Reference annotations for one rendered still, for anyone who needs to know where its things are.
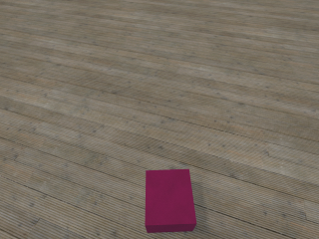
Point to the carton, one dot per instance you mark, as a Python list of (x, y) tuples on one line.
[(169, 201)]

